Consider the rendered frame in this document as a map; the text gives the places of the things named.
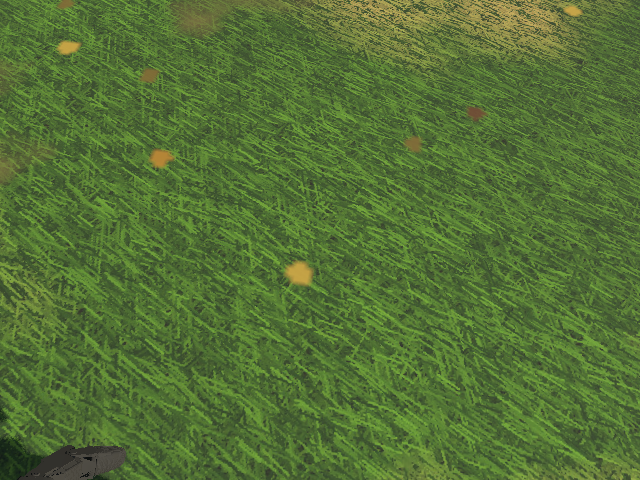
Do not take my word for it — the robot left hand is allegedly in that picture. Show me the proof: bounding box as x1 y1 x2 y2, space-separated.
17 445 126 480

